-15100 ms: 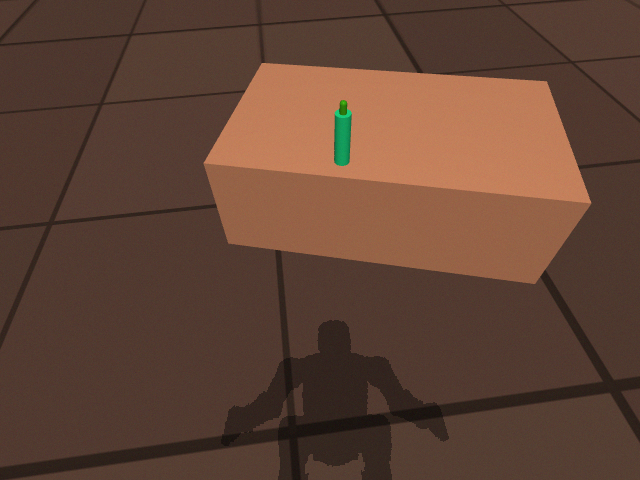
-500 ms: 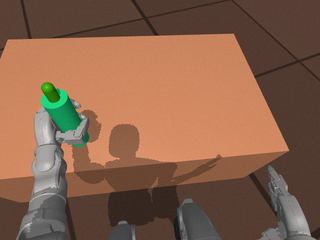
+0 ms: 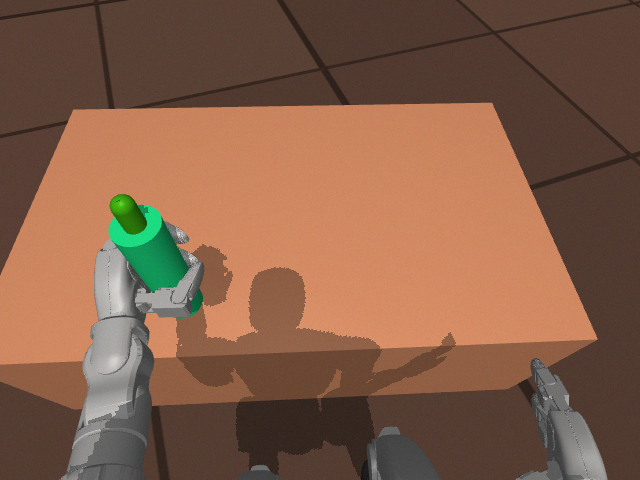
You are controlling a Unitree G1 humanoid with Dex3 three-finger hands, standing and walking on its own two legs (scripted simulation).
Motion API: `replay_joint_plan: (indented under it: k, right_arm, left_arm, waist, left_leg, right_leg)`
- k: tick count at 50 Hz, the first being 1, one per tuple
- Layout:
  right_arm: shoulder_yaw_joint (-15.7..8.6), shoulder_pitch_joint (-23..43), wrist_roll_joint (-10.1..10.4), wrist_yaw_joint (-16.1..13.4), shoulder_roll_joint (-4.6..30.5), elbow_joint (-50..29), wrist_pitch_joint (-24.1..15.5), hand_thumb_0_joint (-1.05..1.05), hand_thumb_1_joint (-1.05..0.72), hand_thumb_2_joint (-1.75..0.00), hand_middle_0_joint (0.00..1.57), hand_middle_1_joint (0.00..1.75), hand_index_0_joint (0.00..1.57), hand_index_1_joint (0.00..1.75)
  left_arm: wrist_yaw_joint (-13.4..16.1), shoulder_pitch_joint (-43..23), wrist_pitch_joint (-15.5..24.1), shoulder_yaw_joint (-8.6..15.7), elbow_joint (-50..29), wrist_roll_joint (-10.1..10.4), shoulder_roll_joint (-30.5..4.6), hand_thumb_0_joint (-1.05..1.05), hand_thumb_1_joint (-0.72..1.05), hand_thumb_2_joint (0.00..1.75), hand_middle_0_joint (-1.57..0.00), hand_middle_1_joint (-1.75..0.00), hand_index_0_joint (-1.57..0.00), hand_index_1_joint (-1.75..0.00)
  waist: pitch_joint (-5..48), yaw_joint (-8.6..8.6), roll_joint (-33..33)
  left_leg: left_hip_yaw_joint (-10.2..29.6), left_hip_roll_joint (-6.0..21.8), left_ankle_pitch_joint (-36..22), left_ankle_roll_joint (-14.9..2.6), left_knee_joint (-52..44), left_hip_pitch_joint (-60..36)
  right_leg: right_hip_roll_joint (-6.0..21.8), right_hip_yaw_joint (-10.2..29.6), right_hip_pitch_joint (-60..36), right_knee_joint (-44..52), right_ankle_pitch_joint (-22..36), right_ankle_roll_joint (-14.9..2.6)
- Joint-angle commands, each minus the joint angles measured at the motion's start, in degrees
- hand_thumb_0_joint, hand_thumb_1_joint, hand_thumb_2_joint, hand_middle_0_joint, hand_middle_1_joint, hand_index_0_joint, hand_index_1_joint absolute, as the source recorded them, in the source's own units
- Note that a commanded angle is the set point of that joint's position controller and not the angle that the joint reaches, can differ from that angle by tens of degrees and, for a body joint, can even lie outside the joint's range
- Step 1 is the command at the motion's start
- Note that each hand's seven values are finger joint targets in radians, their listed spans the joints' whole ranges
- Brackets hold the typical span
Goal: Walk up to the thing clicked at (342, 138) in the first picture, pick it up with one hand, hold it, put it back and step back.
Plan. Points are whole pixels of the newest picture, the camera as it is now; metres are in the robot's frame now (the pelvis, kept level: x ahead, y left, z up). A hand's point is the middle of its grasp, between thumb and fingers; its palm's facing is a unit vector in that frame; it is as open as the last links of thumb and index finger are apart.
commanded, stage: lift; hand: left
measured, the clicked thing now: (158, 260) +0.37 +0.18 +0.07
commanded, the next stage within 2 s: hold in 0.24 s
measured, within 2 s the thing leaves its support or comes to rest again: neither
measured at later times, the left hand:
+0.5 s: hand (159, 272) +0.35 +0.18 +0.07, palm faces +0.11 -0.99 +0.01, open 7.2 cm
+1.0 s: hand (166, 290) +0.32 +0.16 +0.08, palm faces +0.12 -0.99 +0.01, open 7.2 cm
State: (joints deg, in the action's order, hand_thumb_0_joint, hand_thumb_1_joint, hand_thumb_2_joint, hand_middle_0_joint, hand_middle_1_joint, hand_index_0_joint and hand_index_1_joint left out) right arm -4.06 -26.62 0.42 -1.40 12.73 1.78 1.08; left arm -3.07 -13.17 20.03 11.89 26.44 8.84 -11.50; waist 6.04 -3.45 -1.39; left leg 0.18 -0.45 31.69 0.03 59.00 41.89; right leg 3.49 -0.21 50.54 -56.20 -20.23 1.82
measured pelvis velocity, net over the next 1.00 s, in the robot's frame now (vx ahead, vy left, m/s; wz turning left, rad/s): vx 0.00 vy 0.00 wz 0.00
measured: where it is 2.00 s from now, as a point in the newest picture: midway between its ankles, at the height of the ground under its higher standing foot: outside the picture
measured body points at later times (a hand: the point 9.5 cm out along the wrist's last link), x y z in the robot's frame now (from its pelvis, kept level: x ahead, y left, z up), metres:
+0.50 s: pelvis +0.01 +0.01 +0.01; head +0.06 +0.01 +0.46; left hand +0.34 +0.23 +0.07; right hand +0.16 -0.25 -0.03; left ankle -0.03 +0.12 -0.67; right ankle +0.07 -0.14 -0.67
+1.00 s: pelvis +0.00 +0.00 +0.02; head +0.04 +0.00 +0.47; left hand +0.31 +0.22 +0.08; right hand +0.15 -0.25 -0.03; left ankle -0.03 +0.12 -0.67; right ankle +0.07 -0.14 -0.67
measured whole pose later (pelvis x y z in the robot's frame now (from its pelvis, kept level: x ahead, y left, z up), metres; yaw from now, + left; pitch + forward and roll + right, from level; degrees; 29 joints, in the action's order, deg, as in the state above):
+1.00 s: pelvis +0.00 +0.00 +0.02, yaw +0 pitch +9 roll +0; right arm -3.9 -23.4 1.3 -2.0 12.0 12.0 1.2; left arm -1.7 -3.7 14.0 8.1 16.1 9.7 -9.3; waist 4.9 -1.1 -0.7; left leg 0.2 -0.6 28.9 0.0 52.0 32.2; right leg 3.5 -0.4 40.8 -49.9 -18.1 1.8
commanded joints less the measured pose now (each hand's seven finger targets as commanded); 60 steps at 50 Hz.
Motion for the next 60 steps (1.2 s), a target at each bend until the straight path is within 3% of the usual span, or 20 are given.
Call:
replay_joint_plan:
  k: [1,4,9,11,18,22,25,32,38,40,42,45,48,50,51,54,55,58,59,60]
  right_arm:
    - [-4.9,-2.0,0.5,-0.6,7.6,-7.9,-2.4,0.00,0.57,-0.04,0.05,0.05,0.05,0.05]
    - [-3.3,-1.7,0.7,-0.5,6.2,-7.1,-2.3,0.00,0.57,-0.04,0.05,0.05,0.05,0.05]
    - [-3.8,0.4,0.8,-0.5,6.8,-5.9,-2.2,0.00,0.57,-0.04,0.05,0.05,0.05,0.05]
    - [-4.9,-0.7,0.8,-0.7,8.1,-3.8,-2.0,0.00,0.57,-0.04,0.05,0.05,0.05,0.05]
    - [-4.6,0.8,1.1,-0.3,7.4,-1.8,-1.4,0.00,0.56,-0.04,0.05,0.05,0.05,0.05]
    - [-3.6,2.0,1.2,-0.5,7.2,-4.2,-1.8,0.00,0.56,-0.04,0.05,0.05,0.05,0.05]
    - [-4.4,1.5,1.2,-0.7,7.9,-2.5,-1.6,0.00,0.55,-0.05,0.05,0.05,0.05,0.05]
    - [-3.8,2.0,1.1,-0.4,7.4,-0.9,-1.8,0.00,0.56,-0.05,0.05,0.05,0.05,0.05]
    - [-4.7,3.6,1.1,-0.9,8.0,-0.8,-2.1,0.00,0.56,-0.05,0.05,0.05,0.05,0.05]
    - [-3.5,4.0,1.2,-0.9,6.7,-0.7,-2.3,0.00,0.57,-0.04,0.05,0.05,0.05,0.05]
    - [-3.0,3.0,1.2,-0.8,6.1,1.3,-2.4,0.00,0.56,-0.04,0.05,0.05,0.05,0.05]
    - [-3.6,3.7,1.3,-0.9,6.8,-0.5,-2.6,0.00,0.56,-0.04,0.05,0.05,0.05,0.05]
    - [-3.5,4.8,1.1,-1.0,6.6,1.3,-3.0,0.00,0.56,-0.04,0.05,0.05,0.05,0.05]
    - [-4.3,5.3,1.1,-1.5,7.4,0.1,-3.6,0.00,0.56,-0.04,0.05,0.05,0.05,0.05]
    - [-3.5,3.2,1.1,-1.5,6.3,2.3,-3.5,0.00,0.56,-0.05,0.05,0.05,0.05,0.05]
    - [-3.4,4.1,1.0,-1.6,6.3,1.8,-4.0,0.00,0.56,-0.05,0.05,0.05,0.05,0.05]
    - [-1.7,3.5,1.0,-1.5,4.7,3.9,-4.0,0.00,0.56,-0.05,0.05,0.05,0.05,0.05]
    - [-2.4,5.2,1.2,-1.5,5.8,4.1,-4.3,0.00,0.56,-0.05,0.05,0.05,0.05,0.05]
    - [-4.3,6.2,1.2,-1.8,7.7,4.3,-4.4,0.00,0.56,-0.05,0.05,0.05,0.05,0.05]
    - [-3.4,6.9,1.1,-1.6,7.2,3.7,-4.5,0.00,0.56,-0.05,0.05,0.05,0.05,0.05]
  left_arm:
    - [0.3,-13.8,3.2,2.3,-15.3,0.9,-8.3,0.00,0.40,1.44,-1.45,-1.57,-1.47,-1.57]
    - [0.4,-11.9,2.5,1.4,-15.4,1.2,-7.1,0.00,0.36,1.45,-1.46,-1.58,-1.48,-1.59]
    - [-0.1,-13.1,2.2,0.1,-17.5,1.3,-7.0,0.00,0.35,1.44,-1.48,-1.59,-1.50,-1.59]
    - [0.0,-10.6,1.4,1.0,-16.2,1.2,-7.9,0.00,0.37,1.45,-1.49,-1.61,-1.51,-1.61]
    - [-0.1,-9.0,0.8,1.0,-18.4,1.8,-7.5,0.00,0.39,1.37,-1.48,-1.57,-1.51,-1.57]
    - [0.2,-9.7,0.3,-1.5,-20.3,1.8,-5.0,0.00,0.38,1.37,-1.47,-1.57,-1.50,-1.56]
    - [0.7,-9.1,-0.1,-0.3,-20.2,1.6,-6.7,0.00,0.39,1.37,-1.48,-1.57,-1.51,-1.57]
    - [0.8,-8.0,-1.3,-1.1,-22.3,1.4,-6.1,0.00,0.38,1.37,-1.48,-1.57,-1.50,-1.56]
    - [1.8,-6.5,-1.7,-0.7,-23.1,1.8,-5.3,0.00,0.38,1.37,-1.47,-1.57,-1.49,-1.56]
    - [1.5,-5.8,-1.7,-1.5,-23.3,2.0,-4.4,0.00,0.42,1.38,-1.46,-1.57,-1.49,-1.56]
    - [1.2,-3.0,-2.1,-2.6,-22.0,1.8,-3.6,0.00,0.40,1.39,-1.48,-1.59,-1.51,-1.58]
    - [1.2,-3.1,-1.9,-1.2,-22.4,1.4,-5.1,0.00,0.40,1.39,-1.47,-1.58,-1.50,-1.58]
    - [1.7,-8.6,-1.1,-0.5,-26.3,1.5,-6.4,0.00,0.37,1.37,-1.46,-1.57,-1.49,-1.56]
    - [1.9,-9.8,-0.6,-0.5,-27.5,1.7,-6.4,0.00,0.41,1.37,-1.45,-1.56,-1.48,-1.56]
    - [2.0,-6.7,-1.0,0.0,-24.8,1.6,-6.4,0.00,0.44,1.39,-1.45,-1.56,-1.47,-1.56]
    - [1.7,-8.1,-0.8,-1.4,-26.3,1.5,-5.9,0.00,0.42,1.39,-1.46,-1.57,-1.48,-1.57]
    - [1.5,-7.5,-1.1,-2.5,-25.0,1.6,-4.8,0.00,0.40,1.38,-1.46,-1.58,-1.49,-1.57]
    - [1.0,-5.3,-2.2,-2.5,-19.9,1.6,-4.1,0.00,0.41,1.39,-1.46,-1.57,-1.48,-1.56]
    - [1.1,-6.6,-2.3,-1.3,-20.1,1.8,-5.2,0.00,0.40,1.38,-1.48,-1.58,-1.50,-1.57]
    - [1.1,-7.7,-2.4,-2.8,-21.8,1.5,-4.3,0.00,0.37,1.37,-1.46,-1.56,-1.49,-1.56]
  waist:
    - [19.3,0.12,1.6]
    - [18.1,0.48,0.2]
    - [18.5,0.83,1.3]
    - [18.5,0.95,1.4]
    - [16.6,1.54,1.0]
    - [16.0,1.01,0.6]
    - [16.1,1.59,1.0]
    - [16.4,2.05,3.2]
    - [13.2,1.85,-0.2]
    - [12.9,2.16,-1.1]
    - [11.5,2.33,-1.2]
    - [12.8,1.62,-1.7]
    - [11.8,2.62,1.6]
    - [13.1,1.67,0.8]
    - [13.6,1.64,0.6]
    - [13.9,1.63,1.3]
    - [13.2,1.78,1.9]
    - [11.1,1.56,-0.4]
    - [10.3,1.67,-0.5]
    - [10.8,1.76,0.3]
  left_leg:
    - [-0.4,-1.0,-17.5,0.54,-10.2,-2.8]
    - [-0.8,-1.0,-17.9,0.30,-10.3,-2.3]
    - [-0.2,-0.7,-21.0,0.85,-11.1,-4.1]
    - [-0.1,-0.5,-22.6,1.04,-11.5,-4.8]
    - [0.2,-0.4,-21.9,1.13,-12.7,-5.0]
    - [0.4,-0.2,-21.3,1.23,-13.9,-6.8]
    - [0.5,-0.3,-21.1,1.17,-14.0,-6.8]
    - [0.7,0.0,-25.3,1.87,-14.5,-8.5]
    - [0.2,-0.4,-17.7,0.69,-16.1,-7.3]
    - [0.1,-0.6,-16.1,0.44,-16.4,-7.0]
    - [-0.2,-0.7,-16.4,0.35,-16.4,-6.7]
    - [-0.5,-0.8,-15.9,0.07,-16.1,-6.8]
    - [-0.6,-1.0,-14.4,0.29,-16.8,-7.2]
    - [-0.4,-0.9,-13.1,0.11,-16.9,-8.1]
    - [-0.4,-1.0,-14.4,0.13,-16.6,-8.3]
    - [-0.6,-1.1,-14.9,0.05,-16.8,-9.2]
    - [-0.4,-1.0,-15.9,0.28,-16.8,-8.8]
    - [-0.3,-0.7,-15.1,0.11,-17.0,-7.4]
    - [-0.2,-0.6,-14.1,0.09,-17.5,-7.2]
    - [0.0,-0.5,-13.5,0.21,-18.1,-7.9]
  right_leg:
    - [-1.6,-0.4,-20.8,6.3,12.1,-2.23]
    - [-1.4,-0.4,-22.4,6.7,13.1,-2.09]
    - [-1.6,-0.8,-22.6,6.4,14.8,-2.38]
    - [-1.5,-0.8,-23.0,6.3,16.0,-2.50]
    - [-1.6,-1.4,-23.5,7.1,14.8,-2.54]
    - [-1.9,-1.6,-23.0,7.8,13.6,-2.51]
    - [-1.7,-1.5,-23.9,8.3,13.3,-2.49]
    - [-1.8,-1.8,-24.2,8.0,15.9,-2.83]
    - [-1.8,-1.7,-25.1,10.6,10.9,-2.23]
    - [-1.7,-1.7,-25.2,11.4,9.6,-2.04]
    - [-1.7,-1.8,-25.3,11.5,10.1,-2.00]
    - [-1.5,-1.5,-26.3,12.0,10.3,-1.78]
    - [-1.4,-1.3,-25.2,12.2,8.5,-1.95]
    - [-1.5,-1.2,-25.6,12.4,7.7,-1.83]
    - [-1.4,-1.2,-26.2,12.3,8.9,-1.85]
    - [-1.4,-1.1,-26.9,12.7,9.7,-1.80]
    - [-1.4,-1.3,-26.4,12.4,10.4,-1.95]
    - [-1.5,-1.5,-25.4,12.9,9.5,-1.93]
    - [-1.6,-1.5,-24.9,13.1,8.5,-1.86]
    - [-1.6,-1.6,-24.9,13.3,7.8,-1.98]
